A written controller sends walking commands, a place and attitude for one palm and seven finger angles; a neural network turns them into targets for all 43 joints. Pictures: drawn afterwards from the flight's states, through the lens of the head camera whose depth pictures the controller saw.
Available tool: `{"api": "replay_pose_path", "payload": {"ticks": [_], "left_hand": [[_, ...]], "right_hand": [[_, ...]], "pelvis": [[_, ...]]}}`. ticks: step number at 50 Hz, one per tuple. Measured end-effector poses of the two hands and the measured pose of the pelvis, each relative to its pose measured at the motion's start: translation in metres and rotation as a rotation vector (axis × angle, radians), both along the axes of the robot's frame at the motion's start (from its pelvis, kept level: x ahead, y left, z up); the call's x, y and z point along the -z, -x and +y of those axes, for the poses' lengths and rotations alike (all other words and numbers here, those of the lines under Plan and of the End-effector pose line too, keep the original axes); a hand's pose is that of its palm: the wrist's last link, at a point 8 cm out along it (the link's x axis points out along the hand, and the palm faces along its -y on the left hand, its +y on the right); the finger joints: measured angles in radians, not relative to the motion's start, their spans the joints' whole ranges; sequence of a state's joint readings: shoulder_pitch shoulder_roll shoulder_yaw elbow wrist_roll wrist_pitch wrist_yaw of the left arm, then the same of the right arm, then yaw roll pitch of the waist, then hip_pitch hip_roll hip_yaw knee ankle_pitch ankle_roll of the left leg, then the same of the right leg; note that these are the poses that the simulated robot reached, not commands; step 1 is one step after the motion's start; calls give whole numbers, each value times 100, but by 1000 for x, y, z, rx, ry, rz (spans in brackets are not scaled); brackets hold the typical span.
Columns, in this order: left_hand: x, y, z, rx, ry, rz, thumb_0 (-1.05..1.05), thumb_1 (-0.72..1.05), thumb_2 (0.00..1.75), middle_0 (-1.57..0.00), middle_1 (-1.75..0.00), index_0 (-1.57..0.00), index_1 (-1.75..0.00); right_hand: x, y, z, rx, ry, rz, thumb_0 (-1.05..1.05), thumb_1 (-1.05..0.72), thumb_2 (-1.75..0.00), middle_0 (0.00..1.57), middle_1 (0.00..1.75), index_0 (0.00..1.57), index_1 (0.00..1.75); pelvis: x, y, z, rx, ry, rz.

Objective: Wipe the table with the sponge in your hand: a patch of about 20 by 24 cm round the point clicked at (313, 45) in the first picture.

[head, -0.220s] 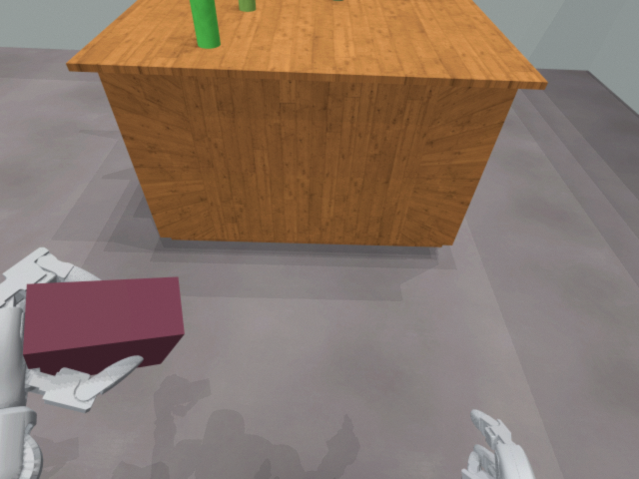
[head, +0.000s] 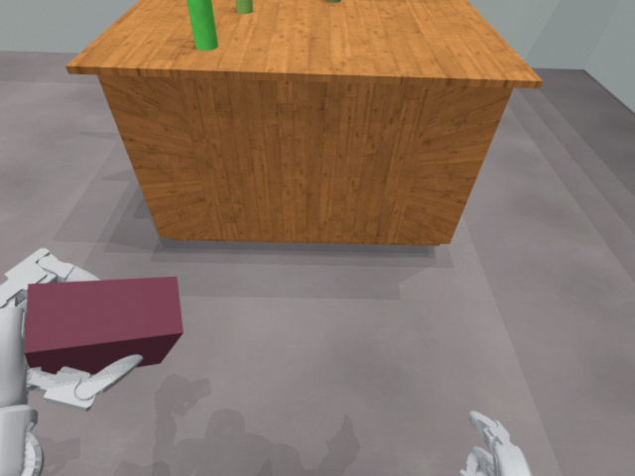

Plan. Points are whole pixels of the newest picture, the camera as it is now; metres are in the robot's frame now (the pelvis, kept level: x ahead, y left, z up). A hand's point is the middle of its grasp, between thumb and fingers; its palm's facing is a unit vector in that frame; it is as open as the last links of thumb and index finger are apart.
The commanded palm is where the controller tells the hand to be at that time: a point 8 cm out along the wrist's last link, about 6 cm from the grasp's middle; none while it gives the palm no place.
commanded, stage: stand and wait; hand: left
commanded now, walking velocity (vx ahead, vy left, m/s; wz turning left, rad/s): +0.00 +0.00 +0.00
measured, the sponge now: (126, 328) +0.22 +0.21 +0.14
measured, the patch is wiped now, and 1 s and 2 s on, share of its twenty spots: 0.00 0.00 0.00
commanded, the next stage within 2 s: look at it before walking up in 0.04 s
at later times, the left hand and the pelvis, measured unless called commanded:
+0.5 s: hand (73, 326) +0.21 +0.25 +0.16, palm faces +0.45 -0.81 -0.37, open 9.8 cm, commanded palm +0.15 +0.29 +0.18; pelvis +0.01 +0.00 +0.00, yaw +3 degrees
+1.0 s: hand (86, 275) +0.27 +0.27 +0.16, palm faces +0.53 -0.71 -0.47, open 9.8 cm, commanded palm +0.21 +0.30 +0.18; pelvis +0.11 -0.01 +0.00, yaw +12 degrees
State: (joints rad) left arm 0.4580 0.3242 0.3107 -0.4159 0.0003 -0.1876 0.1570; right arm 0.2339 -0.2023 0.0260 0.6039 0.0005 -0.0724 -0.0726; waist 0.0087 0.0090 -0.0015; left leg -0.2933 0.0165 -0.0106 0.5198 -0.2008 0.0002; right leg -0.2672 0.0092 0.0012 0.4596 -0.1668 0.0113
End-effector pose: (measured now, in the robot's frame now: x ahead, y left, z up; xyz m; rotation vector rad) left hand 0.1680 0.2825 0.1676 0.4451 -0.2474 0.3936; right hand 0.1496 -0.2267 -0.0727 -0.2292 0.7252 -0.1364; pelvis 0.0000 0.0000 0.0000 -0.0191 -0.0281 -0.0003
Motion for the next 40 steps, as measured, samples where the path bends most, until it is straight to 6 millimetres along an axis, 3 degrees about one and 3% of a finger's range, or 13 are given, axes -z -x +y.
{"api": "replay_pose_path", "payload": {"ticks": [17,25,30,34,40], "left_hand": [[-4,1,-2,7,-17,-12,0,-46,97,-78,-132,-78,-132],[-2,0,6,-25,-10,-22,0,-46,97,-78,-132,-78,-132],[-6,0,20,-51,-54,-93,0,-46,97,-78,-132,-78,-132],[-4,-7,25,-104,-60,-49,0,-46,97,-78,-132,-78,-132],[-4,-27,4,-118,-64,-14,0,-46,97,-78,-132,-78,-132]], "right_hand": [[1,2,-1,3,-2,-1,1,-90,-89,20,30,21,30],[6,-3,-3,-2,35,36,1,-90,-89,20,30,21,30],[17,-13,1,-9,49,47,1,-90,-90,20,30,21,30],[21,-24,12,-17,-2,56,2,-91,-90,20,30,21,30],[34,-52,21,-110,-65,95,1,-90,-89,20,30,21,30]], "pelvis": [[0,0,-1,-3,-2,0],[5,-9,3,-55,0,13],[16,-21,9,-79,-11,-7],[11,-36,5,-93,0,9],[11,-58,-12,-122,0,31]]}}
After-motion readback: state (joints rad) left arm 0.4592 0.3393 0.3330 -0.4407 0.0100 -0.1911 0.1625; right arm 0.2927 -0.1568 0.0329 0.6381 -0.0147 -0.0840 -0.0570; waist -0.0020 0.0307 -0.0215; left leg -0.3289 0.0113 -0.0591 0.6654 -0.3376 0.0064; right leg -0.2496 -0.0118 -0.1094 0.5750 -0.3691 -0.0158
